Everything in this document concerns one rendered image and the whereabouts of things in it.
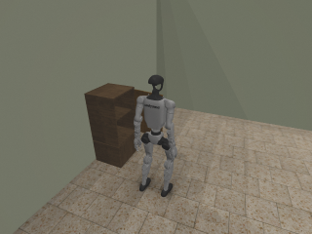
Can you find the left robot forearm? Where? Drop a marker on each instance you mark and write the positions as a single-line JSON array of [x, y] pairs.
[[137, 129]]

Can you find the robot left upper arm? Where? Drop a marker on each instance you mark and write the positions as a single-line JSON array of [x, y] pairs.
[[139, 108]]

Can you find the left robot hand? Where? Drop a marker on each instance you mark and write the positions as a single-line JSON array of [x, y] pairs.
[[137, 142]]

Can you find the cupboard door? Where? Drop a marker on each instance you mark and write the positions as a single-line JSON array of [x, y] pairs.
[[143, 125]]

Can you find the right robot forearm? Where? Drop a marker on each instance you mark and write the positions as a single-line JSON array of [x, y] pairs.
[[171, 136]]

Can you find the robot right upper arm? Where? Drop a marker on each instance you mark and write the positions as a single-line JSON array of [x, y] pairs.
[[170, 105]]

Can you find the right robot hand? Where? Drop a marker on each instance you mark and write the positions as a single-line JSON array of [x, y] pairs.
[[173, 153]]

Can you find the robot head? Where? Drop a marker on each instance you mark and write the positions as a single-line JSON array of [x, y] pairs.
[[155, 80]]

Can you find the right robot foot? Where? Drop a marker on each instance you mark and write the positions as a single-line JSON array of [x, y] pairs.
[[164, 192]]

